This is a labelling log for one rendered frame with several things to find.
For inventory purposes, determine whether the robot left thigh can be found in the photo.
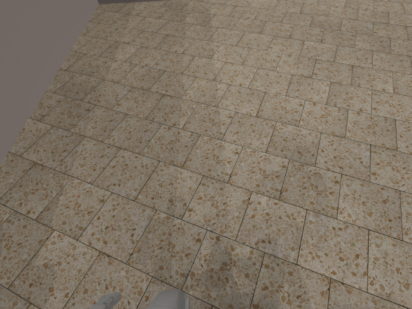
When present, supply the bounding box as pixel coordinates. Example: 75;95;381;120
146;289;191;309

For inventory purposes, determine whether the left robot hand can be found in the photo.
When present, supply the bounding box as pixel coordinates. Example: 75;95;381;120
89;292;121;309

